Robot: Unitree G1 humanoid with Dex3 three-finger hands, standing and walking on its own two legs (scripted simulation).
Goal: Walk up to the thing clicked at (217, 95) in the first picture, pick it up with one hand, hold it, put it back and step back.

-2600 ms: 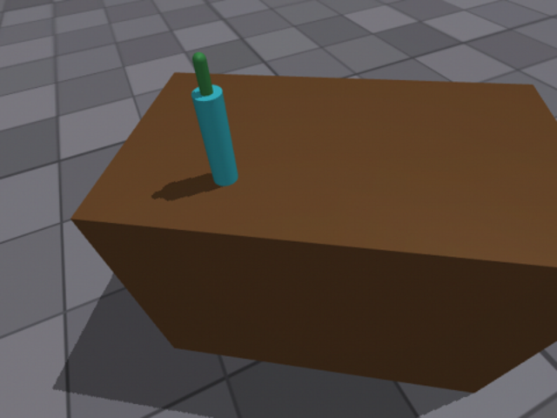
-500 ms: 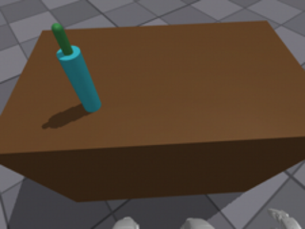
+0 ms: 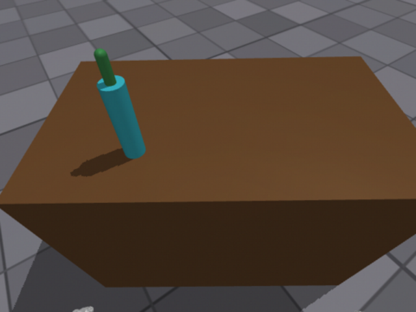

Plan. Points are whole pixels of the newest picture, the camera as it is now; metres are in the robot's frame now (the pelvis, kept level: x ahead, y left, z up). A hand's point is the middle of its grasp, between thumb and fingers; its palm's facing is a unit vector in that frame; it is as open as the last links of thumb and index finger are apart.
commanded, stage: walk up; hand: left
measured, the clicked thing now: (120, 109) +0.49 +0.22 +0.12
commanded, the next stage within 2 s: stand in 1.06 s
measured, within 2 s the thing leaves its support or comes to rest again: neither
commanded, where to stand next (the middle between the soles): +0.03 +0.00 m, yaw +0 degrees
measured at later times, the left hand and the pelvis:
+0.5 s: hand out of the picture +0.06 +0.26 -0.13, palm faces +0.03 -0.93 -0.35, open 7.4 cm; pelvis -0.01 +0.00 +0.02, yaw +1 degrees
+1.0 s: hand out of the picture +0.08 +0.26 -0.13, palm faces +0.03 -0.94 -0.34, open 7.4 cm; pelvis +0.00 +0.00 +0.02, yaw +1 degrees
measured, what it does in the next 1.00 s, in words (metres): stands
